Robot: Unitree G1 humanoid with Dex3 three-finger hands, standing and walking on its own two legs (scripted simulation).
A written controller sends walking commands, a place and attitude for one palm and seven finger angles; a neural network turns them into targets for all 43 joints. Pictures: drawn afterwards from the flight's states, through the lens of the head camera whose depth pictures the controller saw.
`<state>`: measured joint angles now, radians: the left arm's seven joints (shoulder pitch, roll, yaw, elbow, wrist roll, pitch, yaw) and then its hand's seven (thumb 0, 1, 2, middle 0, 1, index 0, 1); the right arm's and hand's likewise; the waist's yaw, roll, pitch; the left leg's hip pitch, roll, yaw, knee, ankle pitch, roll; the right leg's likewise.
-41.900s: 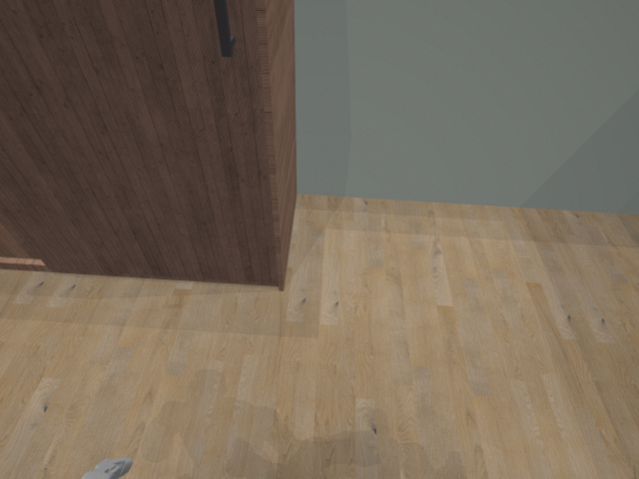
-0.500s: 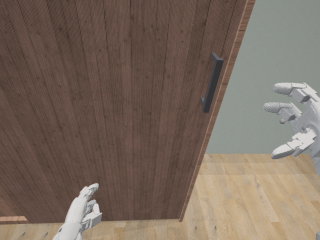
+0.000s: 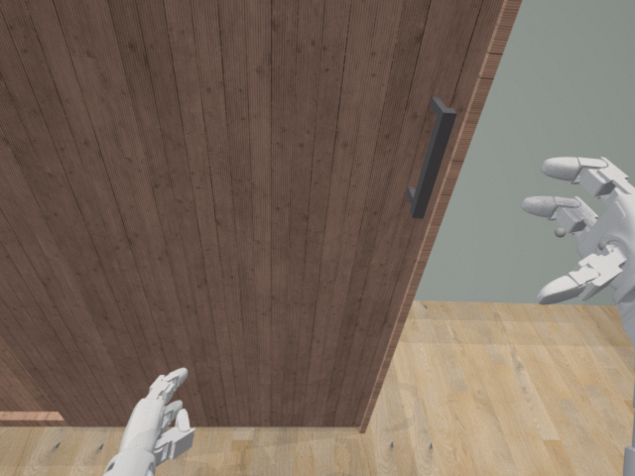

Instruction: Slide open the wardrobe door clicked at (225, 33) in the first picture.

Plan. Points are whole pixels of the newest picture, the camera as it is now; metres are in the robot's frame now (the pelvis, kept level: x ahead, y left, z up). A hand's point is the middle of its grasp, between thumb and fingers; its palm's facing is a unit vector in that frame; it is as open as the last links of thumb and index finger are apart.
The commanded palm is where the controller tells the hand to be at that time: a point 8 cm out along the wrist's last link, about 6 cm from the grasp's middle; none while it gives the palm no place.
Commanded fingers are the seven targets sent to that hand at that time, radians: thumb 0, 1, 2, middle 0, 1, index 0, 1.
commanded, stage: draw the hand back to the body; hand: right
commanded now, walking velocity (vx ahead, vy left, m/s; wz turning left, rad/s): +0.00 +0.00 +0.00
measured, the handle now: (426, 160) +0.48 -0.14 +0.22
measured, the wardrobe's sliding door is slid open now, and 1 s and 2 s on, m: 0.00 0.00 0.00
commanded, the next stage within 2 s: step back with the hand held close in 1.58 s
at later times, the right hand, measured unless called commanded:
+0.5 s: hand (581, 288) +0.24 -0.24 +0.22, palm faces +0.04 +1.00 -0.07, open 14.6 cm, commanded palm +0.21 -0.29 +0.22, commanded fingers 0.00 0.33 -0.31 0.24 1.02 0.24 1.02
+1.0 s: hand (597, 324) +0.23 -0.27 +0.18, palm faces +0.45 +0.83 -0.32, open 10.8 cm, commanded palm +0.17 -0.30 +0.19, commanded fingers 0.00 -0.57 -0.74 0.21 0.49 0.21 0.49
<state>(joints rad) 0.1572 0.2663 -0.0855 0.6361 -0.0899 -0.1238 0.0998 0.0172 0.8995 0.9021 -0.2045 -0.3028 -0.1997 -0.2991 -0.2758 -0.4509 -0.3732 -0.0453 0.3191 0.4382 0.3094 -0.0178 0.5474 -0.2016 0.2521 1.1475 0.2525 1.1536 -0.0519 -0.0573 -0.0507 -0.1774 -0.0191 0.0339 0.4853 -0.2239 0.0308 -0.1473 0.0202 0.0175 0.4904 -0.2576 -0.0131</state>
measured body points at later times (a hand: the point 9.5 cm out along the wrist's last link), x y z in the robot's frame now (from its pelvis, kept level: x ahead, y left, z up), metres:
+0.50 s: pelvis +0.02 -0.01 +0.00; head -0.04 +0.01 +0.45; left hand +0.25 +0.19 -0.04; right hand +0.23 -0.29 +0.22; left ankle +0.03 +0.10 -0.74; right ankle +0.01 -0.11 -0.74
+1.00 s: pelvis +0.02 -0.01 +0.01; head -0.01 +0.01 +0.46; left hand +0.20 +0.21 -0.08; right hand +0.20 -0.31 +0.20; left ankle +0.03 +0.10 -0.74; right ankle +0.01 -0.11 -0.74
